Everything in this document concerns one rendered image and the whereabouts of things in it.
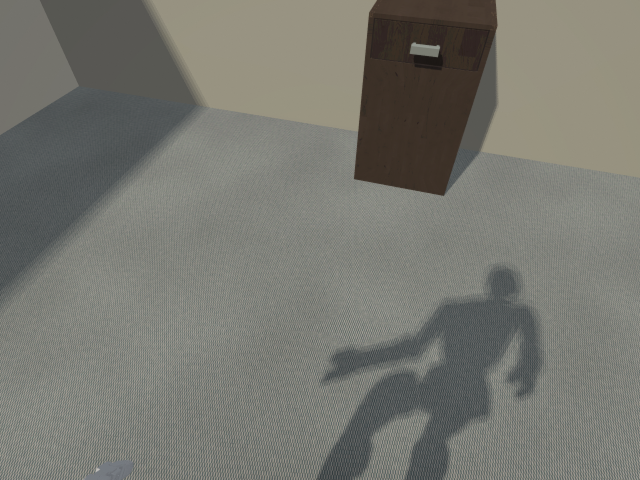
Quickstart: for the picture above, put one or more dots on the drawer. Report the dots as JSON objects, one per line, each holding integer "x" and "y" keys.
{"x": 460, "y": 47}

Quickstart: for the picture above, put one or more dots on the robot left hand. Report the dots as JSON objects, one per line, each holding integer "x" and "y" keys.
{"x": 112, "y": 471}

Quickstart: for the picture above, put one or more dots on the cabinet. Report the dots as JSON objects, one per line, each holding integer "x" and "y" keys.
{"x": 413, "y": 116}

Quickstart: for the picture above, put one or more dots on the handle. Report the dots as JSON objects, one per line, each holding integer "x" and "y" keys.
{"x": 425, "y": 50}

